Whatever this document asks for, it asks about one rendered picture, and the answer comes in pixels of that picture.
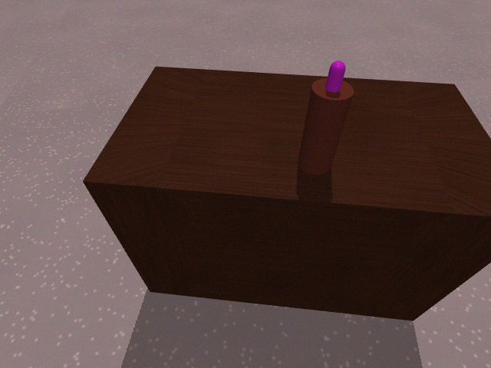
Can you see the bottle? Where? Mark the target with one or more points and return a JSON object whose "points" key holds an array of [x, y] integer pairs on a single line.
{"points": [[328, 106]]}

